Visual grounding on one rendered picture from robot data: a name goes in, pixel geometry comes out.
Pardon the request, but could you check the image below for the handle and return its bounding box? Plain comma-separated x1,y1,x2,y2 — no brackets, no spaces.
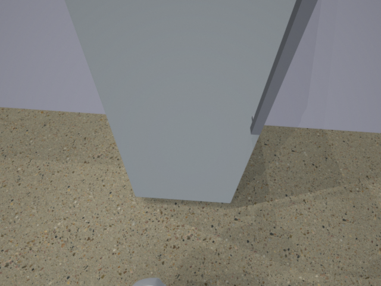
250,0,318,135

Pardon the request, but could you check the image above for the fridge door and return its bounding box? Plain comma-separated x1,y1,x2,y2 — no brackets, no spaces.
65,0,296,203

